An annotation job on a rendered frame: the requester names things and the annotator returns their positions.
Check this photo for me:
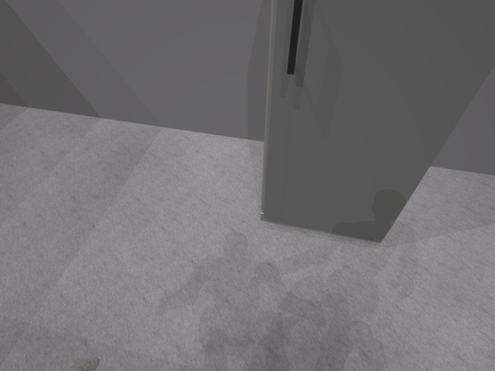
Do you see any handle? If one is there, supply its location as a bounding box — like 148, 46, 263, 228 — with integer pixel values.
287, 0, 303, 74

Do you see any fridge door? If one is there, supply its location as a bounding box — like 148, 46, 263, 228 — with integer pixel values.
264, 0, 495, 240

